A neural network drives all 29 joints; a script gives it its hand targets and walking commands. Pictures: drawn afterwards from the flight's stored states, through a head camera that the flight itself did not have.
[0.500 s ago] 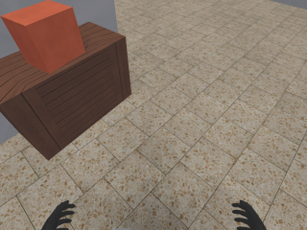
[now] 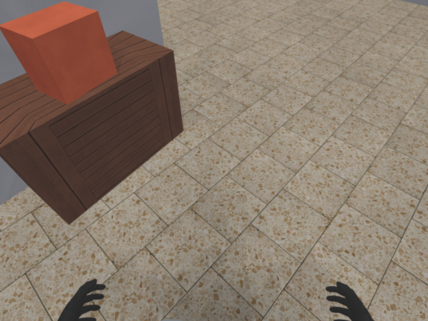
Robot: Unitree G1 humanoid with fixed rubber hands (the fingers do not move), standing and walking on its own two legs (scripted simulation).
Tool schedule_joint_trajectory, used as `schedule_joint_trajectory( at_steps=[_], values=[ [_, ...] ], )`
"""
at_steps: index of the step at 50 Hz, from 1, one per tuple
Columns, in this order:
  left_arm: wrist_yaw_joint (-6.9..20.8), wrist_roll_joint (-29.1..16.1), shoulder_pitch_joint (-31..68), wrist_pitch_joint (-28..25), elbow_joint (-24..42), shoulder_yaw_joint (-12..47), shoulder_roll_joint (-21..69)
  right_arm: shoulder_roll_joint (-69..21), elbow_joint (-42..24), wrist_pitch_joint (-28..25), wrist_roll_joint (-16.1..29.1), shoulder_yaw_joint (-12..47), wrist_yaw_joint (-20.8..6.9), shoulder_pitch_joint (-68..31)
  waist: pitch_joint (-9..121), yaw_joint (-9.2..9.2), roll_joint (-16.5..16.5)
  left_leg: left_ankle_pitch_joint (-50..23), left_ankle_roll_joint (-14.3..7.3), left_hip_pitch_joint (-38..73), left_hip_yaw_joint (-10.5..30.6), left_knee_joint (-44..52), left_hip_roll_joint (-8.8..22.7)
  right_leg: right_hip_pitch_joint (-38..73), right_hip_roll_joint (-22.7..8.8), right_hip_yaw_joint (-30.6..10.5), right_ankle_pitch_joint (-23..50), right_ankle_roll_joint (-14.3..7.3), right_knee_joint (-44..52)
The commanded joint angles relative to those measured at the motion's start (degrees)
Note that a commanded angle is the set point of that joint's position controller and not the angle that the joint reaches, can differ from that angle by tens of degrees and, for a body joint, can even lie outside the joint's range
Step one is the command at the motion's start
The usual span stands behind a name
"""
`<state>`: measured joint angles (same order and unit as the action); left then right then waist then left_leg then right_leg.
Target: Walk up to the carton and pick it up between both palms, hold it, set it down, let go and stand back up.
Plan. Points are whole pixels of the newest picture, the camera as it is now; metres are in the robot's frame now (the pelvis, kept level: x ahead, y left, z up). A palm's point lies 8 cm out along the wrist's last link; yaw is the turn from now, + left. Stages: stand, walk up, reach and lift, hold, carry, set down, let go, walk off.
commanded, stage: walk up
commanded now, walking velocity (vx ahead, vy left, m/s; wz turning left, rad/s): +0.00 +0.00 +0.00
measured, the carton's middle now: (65, 52) +1.07 +0.66 -0.05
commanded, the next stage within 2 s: none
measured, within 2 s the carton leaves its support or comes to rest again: neither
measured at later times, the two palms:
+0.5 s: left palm out of the picture +0.04 +0.39 -0.09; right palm (319, 267) +0.24 -0.20 -0.07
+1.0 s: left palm out of the picture +0.04 +0.27 -0.06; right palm (302, 187) +0.45 -0.21 -0.08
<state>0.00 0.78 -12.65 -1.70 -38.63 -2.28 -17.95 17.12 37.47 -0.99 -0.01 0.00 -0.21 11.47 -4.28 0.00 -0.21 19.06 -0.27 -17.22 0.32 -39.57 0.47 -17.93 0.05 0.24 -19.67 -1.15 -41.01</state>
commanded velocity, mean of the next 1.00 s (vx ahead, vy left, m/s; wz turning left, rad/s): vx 0.00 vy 0.00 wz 0.00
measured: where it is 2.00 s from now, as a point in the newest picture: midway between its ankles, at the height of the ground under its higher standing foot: (209, 274)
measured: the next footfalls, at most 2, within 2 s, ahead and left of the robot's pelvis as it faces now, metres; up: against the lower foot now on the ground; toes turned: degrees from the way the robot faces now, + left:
left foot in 0.34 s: +0.14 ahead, +0.20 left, +0.00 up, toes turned +19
right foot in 0.80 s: +0.27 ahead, -0.05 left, +0.00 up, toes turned +27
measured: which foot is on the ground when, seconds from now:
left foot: down 0.00-0.08, up 0.10-0.32, down 0.34-0.80, up 0.82-1.00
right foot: down 0.00-0.36, up 0.38-0.78, down 0.80-1.00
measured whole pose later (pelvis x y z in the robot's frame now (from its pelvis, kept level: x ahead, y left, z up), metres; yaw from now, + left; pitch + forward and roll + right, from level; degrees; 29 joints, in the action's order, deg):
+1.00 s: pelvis +0.20 -0.01 +0.01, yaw +35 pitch -1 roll +1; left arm 3.2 1.6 -25.8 -3.4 -39.2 -5.5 -24.3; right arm 23.0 39.5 -2.1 0.0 0.0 0.0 18.6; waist -1.0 0.1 -0.1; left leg 18.9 -1.5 -34.6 4.9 -64.8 -1.3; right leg -14.9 -0.9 9.3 -20.1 -3.7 -35.3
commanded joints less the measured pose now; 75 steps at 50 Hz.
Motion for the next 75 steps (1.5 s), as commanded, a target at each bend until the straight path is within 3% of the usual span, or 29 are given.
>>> schedule_joint_trajectory(
  at_steps=[1, 2, 3, 4, 5, 8, 13, 15, 17, 18, 19, 23, 26, 34, 38, 39, 40, 42, 45, 48, 49, 57, 61, 62, 63, 64, 67, 70, 75],
  values=[
    [-0.4, -0.1, 1.7, -2.8, -0.7, -4.2, -15.0, 15.6, 0.1, -2.6, -0.9, -5.0, 0.3, -4.7, 12.1, -0.01, -1.4, -10.1, -4.4, 5.2, 6.7, 8.7, 5.3, 2.2, -5.8, -9.0, 11.3, -4.0, 8.4],
    [0.9, 2.0, -1.1, -3.1, 4.2, -7.7, -20.7, 19.2, -2.0, -1.6, -0.3, -6.9, -2.3, 2.0, 10.8, 3.39, 1.3, 6.8, -5.1, -12.8, 14.7, 9.2, 3.4, 17.3, -7.0, -5.8, -19.6, -5.0, 10.5],
    [1.0, 2.1, -5.4, -3.4, 3.0, -8.9, -22.3, 18.9, -3.0, -1.0, -1.2, -6.8, -2.9, -2.0, 3.9, 6.49, 3.6, 15.9, -3.7, -26.6, 11.8, 3.9, 0.5, 22.5, -11.2, -15.9, -30.6, -8.1, 17.2],
    [0.6, 2.6, -8.7, -3.7, 2.7, -9.9, -26.4, 17.5, -5.0, -0.5, -1.6, -6.9, -2.9, -3.4, 4.8, 7.33, 15.5, 12.5, -2.5, -29.7, 1.1, -13.4, -0.8, 23.2, -23.7, -27.6, -35.6, -12.6, 26.1],
    [0.6, 3.0, -5.6, -4.1, 4.2, -10.3, -24.9, 17.6, -5.0, -0.6, -2.0, -6.9, -3.0, -3.4, 0.4, 5.79, 9.8, 12.1, -1.1, -30.6, 0.2, -19.2, 4.2, 17.9, -31.0, -30.0, -27.4, -16.9, 27.9],
    [1.4, 3.0, -4.1, -5.4, 3.9, -8.9, -20.8, 18.2, -3.5, -2.0, -1.4, -7.3, -4.4, -1.8, 1.7, 3.96, 0.3, 8.2, -1.5, -25.3, 3.8, -15.6, 6.4, 14.2, -25.6, -20.8, -15.6, -14.4, 25.9],
    [2.6, 2.0, -1.1, -4.3, 5.1, -9.0, -20.1, 16.6, -1.2, -2.3, 0.0, -6.5, -5.4, 2.4, 3.5, 3.98, 14.1, 2.4, -0.2, -15.3, -5.3, -1.9, 2.6, 12.9, -17.1, 2.4, -2.5, -9.6, 17.9],
    [2.8, 2.3, 1.3, -3.4, 6.5, -9.3, -21.9, 16.5, 0.0, -2.3, 0.0, -6.7, -4.7, 5.3, 3.7, -0.44, 9.1, -6.8, -0.4, -0.8, -9.6, 2.6, 1.1, 1.4, -16.4, 5.5, -7.1, -6.9, 13.3],
    [3.2, 2.4, -0.9, -2.5, 7.4, -6.9, -14.7, 24.2, 6.0, -3.2, -1.0, -9.6, -2.2, 23.6, 13.9, -9.11, -11.9, 4.7, -4.5, 24.2, 3.9, 8.8, 0.5, -12.5, -9.1, 9.8, 0.4, -2.9, -20.9],
    [3.5, 1.1, 0.6, -2.3, 8.7, -6.2, -10.4, 29.0, 4.4, -3.3, -2.2, -11.1, -0.9, 24.1, 10.0, -9.66, -23.4, 22.6, -10.8, 27.0, 32.5, 20.1, 12.0, -31.0, -0.2, 10.2, -13.2, -0.4, -30.9],
    [3.6, 1.4, 6.2, -1.9, 10.1, -7.2, -15.6, 30.9, 1.1, -3.5, -1.8, -10.6, -0.9, 17.9, 7.1, -7.27, -10.0, 42.5, -16.3, 12.3, 56.0, 32.0, 19.7, -28.9, -1.6, -2.2, -15.2, 0.6, -32.9],
    [3.8, 0.5, -5.0, -1.1, 3.7, -7.9, -19.5, 23.6, -1.3, -3.6, -0.1, -7.3, -0.3, 4.4, -2.3, 1.95, -7.8, 28.3, -10.4, -6.9, 28.1, 28.2, 11.9, -15.1, -4.5, -1.4, -3.6, -0.8, -25.2],
    [4.2, 0.6, -4.8, -0.3, 2.4, -7.7, -18.9, 22.5, -1.0, -4.1, 0.2, -6.9, -0.5, 6.5, -2.5, 1.13, -10.9, 18.7, -9.6, -10.0, 21.4, 24.8, 7.0, -9.8, -3.4, 0.8, -0.3, 1.1, -17.8],
    [3.9, 1.3, 0.5, -0.8, 5.0, -8.3, -18.1, 24.9, -0.6, -3.3, -1.1, -8.5, -0.1, 10.8, 1.2, -2.96, -9.3, 20.2, -14.2, 3.1, 33.3, 19.4, 11.4, -16.9, -2.3, -2.3, -9.2, 0.9, -8.1],
    [2.8, 1.6, -12.6, -2.2, 2.4, -8.9, -17.4, 23.2, -2.4, -2.9, -1.3, -7.4, 0.2, 3.8, 5.4, 6.49, -8.8, 13.2, -9.0, -12.3, 21.2, 7.7, 4.4, 10.1, 0.4, 0.3, 2.0, -0.5, 8.7],
    [2.2, 2.2, -21.3, -2.9, 0.1, -10.0, -19.6, 18.3, -3.2, -2.6, -1.7, -6.3, 0.8, 2.4, 8.2, 10.9, 1.2, 11.8, -6.3, -20.3, 14.1, -10.5, -1.1, 22.3, -3.3, -7.2, -5.6, -2.0, 17.3],
    [1.4, 3.0, -23.6, -2.9, -0.5, -11.2, -25.5, 12.1, -4.2, -2.8, -0.3, -4.6, 1.4, 3.3, 8.4, 11.99, 17.0, 17.2, -2.9, -33.0, 7.6, -27.1, -7.6, 27.0, -17.6, -27.3, -23.9, 0.3, 24.3],
    [1.4, 2.2, -6.9, -3.5, 4.9, -10.5, -26.9, 21.2, -1.8, -3.0, -0.4, -7.0, 2.2, 3.7, 0.6, 5.2, 2.0, 5.4, -2.2, -36.6, 11.1, -33.0, -1.0, 10.4, -28.5, -48.4, -35.9, -3.6, 39.1],
    [0.9, 2.0, -8.6, -4.9, 4.4, -8.2, -21.4, 18.6, 1.8, -3.5, -0.2, -5.6, 1.1, 10.5, -1.9, 1.6, 0.2, -3.3, -1.2, -27.9, 7.3, -28.4, 0.6, 14.0, -16.9, -18.3, 14.8, 6.5, 25.6],
    [0.9, 1.1, -11.5, -4.0, 2.8, -8.4, -18.9, 17.0, 3.1, -2.3, 0.7, -5.2, 0.1, 11.4, 3.3, 1.61, 7.5, -5.5, -2.0, -21.9, 1.1, -24.4, -0.8, 15.4, -11.4, -2.5, 30.9, 7.4, 21.3],
    [1.1, 1.6, -11.8, -3.7, 4.0, -8.2, -18.0, 16.0, 1.1, -2.1, 0.5, -4.6, -0.1, 7.1, 1.2, 3.72, 8.2, -4.2, -0.9, -25.3, 0.3, -19.3, -0.9, 17.4, -10.3, -0.1, 29.2, 1.7, 20.3],
    [1.5, 1.4, -17.1, -1.9, 5.3, -9.0, -19.9, 16.3, -2.8, -2.7, 0.7, -3.7, 0.5, -0.3, 4.7, 7.77, 5.8, -4.5, -3.1, -23.6, -1.7, -3.1, 3.2, 25.1, -20.7, -6.6, 22.4, -2.8, 16.5],
    [1.6, 1.1, -6.3, -1.0, 8.3, -8.0, -18.4, 18.9, 2.7, -3.9, -0.5, -5.0, 1.6, 18.0, 9.7, -2.95, 4.6, -8.7, -6.1, 9.7, -1.0, 10.2, 0.6, 6.5, -12.6, 7.3, 29.2, -0.5, -5.0],
    [1.6, 1.1, -9.7, -1.2, 8.1, -7.0, -15.9, 22.4, 5.7, -4.0, -1.0, -7.3, 2.1, 24.4, 10.2, -6.12, -8.2, -2.7, -9.1, 22.1, 5.5, 14.0, 2.3, -6.0, -6.9, 8.8, 20.7, 2.0, -21.2],
    [2.2, 1.1, -11.9, -1.0, 8.3, -6.6, -12.5, 27.0, 4.4, -3.4, -1.6, -8.8, 3.5, 24.1, 11.5, -5.47, -18.8, 9.0, -18.1, 32.7, 33.1, 12.7, 16.3, -26.7, 0.4, 5.7, -10.4, 5.0, -31.3],
    [2.5, 1.6, -9.5, 0.1, 8.3, -8.0, -19.4, 28.8, 2.5, -3.6, -0.4, -9.8, 4.2, 19.7, 8.3, -5.19, -9.4, 34.2, -21.7, 20.8, 50.4, 23.8, 25.7, -29.9, -4.7, -5.2, -14.4, 5.1, -38.1],
    [3.9, 1.0, -8.9, 1.6, 4.7, -7.0, -20.8, 27.1, 2.4, -4.1, -0.7, -7.9, 4.2, 7.5, -8.2, 1.41, 0.6, 35.5, -15.4, -7.7, 37.3, 28.7, 21.0, -21.5, -6.9, -5.6, -11.6, 0.3, -30.3],
    [4.6, 0.8, -12.1, 1.8, 1.6, -6.8, -18.9, 25.5, 2.8, -5.2, -1.6, -7.7, 2.7, 6.8, -5.7, 1.57, -8.4, 28.2, -11.6, -12.0, 20.3, 26.9, 11.4, -12.5, -5.8, 0.1, -5.0, -0.5, -20.3],
    [5.2, 0.5, -14.3, 1.5, 0.1, -7.7, -18.9, 27.2, 0.8, -4.9, -1.8, -9.1, 1.7, 2.2, -0.6, 4.08, -13.2, 25.8, -10.0, -17.0, 16.3, 22.9, 10.4, 1.6, -4.7, 3.0, -5.6, 0.4, -11.2]
  ],
)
